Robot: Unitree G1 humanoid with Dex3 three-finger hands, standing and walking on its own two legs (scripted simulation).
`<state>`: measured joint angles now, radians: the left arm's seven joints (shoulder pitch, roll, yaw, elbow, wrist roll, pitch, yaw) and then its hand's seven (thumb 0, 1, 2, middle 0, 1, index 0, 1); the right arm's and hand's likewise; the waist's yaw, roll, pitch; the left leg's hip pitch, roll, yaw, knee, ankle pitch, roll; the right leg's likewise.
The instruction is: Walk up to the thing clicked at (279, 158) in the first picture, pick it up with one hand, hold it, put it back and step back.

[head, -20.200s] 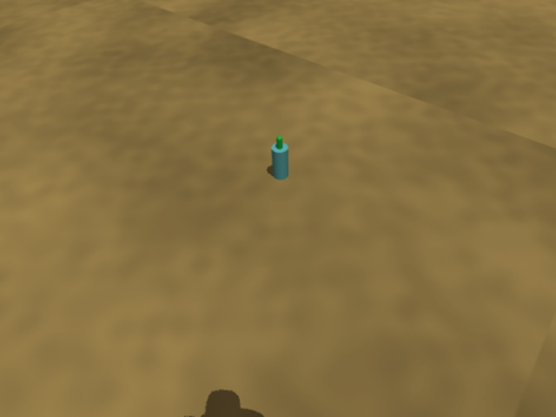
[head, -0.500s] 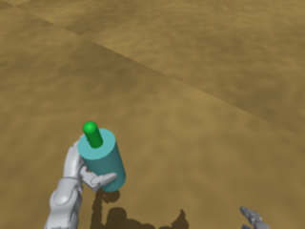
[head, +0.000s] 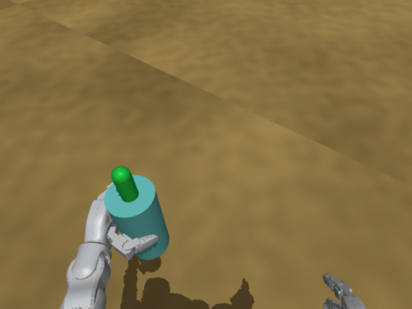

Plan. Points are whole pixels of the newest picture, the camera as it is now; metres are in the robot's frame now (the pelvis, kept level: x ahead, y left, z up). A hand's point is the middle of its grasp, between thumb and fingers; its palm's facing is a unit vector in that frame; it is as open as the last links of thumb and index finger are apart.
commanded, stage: crouch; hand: left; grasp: from the side
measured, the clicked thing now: (137, 212) +0.30 +0.16 +0.04
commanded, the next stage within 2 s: lower in 1.84 s
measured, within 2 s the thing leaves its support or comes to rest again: neither
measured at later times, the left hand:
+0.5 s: hand (151, 250) +0.31 +0.17 -0.18, palm faces -0.04 -1.00 -0.01, open 11.4 cm
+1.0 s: hand (163, 269) +0.32 +0.18 -0.39, palm faces -0.03 -1.00 -0.03, open 11.4 cm
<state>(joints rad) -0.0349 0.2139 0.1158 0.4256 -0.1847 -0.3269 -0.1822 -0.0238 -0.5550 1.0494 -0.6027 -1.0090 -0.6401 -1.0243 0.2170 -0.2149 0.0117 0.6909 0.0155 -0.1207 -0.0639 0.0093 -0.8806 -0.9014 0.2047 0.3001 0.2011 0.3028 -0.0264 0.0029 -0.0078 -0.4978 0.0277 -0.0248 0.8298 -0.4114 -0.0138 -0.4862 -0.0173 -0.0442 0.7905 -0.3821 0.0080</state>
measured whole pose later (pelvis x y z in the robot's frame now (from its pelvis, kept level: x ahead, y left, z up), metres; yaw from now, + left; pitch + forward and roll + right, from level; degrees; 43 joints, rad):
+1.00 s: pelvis -0.08 +0.00 -0.32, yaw -3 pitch +33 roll -4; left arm -0.44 0.31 0.31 0.92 -0.14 -0.74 -0.23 -0.02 -0.56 1.05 -0.61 -1.01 -0.64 -1.02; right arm 0.06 -0.26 0.02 0.73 -0.08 -0.11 0.07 0.01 -0.92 -0.91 0.20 0.30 0.20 0.30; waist -0.11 -0.02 -0.15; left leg -2.02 0.00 -0.08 2.15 -0.70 -0.02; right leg -2.01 -0.04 -0.05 2.10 -0.67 0.00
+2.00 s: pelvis -0.09 +0.01 -0.42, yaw -7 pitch +26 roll -9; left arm -0.48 0.43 0.34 0.98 -0.12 -0.78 -0.17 -0.02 -0.58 1.07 -0.62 -1.00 -0.66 -1.01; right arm 0.00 -0.31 0.14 0.72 -0.15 -0.05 0.12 0.00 -0.93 -0.92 0.21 0.30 0.20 0.30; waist -0.17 -0.06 0.03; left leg -2.26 -0.02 -0.17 2.49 -0.70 -0.02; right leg -2.20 -0.02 -0.10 2.37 -0.64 0.02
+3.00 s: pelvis -0.10 +0.02 -0.45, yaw -12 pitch +18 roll -15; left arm -0.52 0.62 0.37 1.21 -0.11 -0.97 -0.08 -0.03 -0.59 1.08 -0.63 -0.99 -0.67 -1.00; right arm -0.12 -0.35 0.36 0.65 -0.27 -0.03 0.16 0.00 -0.93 -0.91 0.21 0.30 0.20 0.30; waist -0.23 -0.19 0.22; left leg -2.23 -0.02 -0.29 2.61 -0.71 -0.02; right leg -2.12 0.01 -0.20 2.39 -0.61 0.05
